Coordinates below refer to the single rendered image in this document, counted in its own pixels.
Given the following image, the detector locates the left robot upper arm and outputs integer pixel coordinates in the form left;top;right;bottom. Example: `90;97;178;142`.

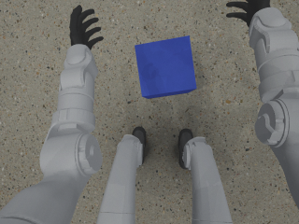
0;132;103;224

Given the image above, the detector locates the robot left forearm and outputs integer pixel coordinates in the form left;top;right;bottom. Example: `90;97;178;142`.
39;44;99;170

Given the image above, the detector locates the right robot upper arm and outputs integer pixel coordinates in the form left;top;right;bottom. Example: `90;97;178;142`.
254;98;299;210

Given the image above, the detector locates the left robot thigh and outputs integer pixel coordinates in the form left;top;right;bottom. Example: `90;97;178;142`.
96;139;143;224

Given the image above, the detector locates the robot right forearm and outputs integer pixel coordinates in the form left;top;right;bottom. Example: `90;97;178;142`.
249;7;299;103

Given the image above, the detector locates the robot left hand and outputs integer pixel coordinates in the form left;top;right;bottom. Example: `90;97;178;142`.
69;5;104;50

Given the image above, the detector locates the carton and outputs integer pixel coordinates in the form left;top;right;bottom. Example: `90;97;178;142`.
135;35;197;99

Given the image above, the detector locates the robot right hand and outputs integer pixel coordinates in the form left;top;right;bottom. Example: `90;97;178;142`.
226;0;270;27

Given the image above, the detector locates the right robot foot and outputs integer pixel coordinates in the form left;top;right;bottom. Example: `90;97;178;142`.
178;129;193;170

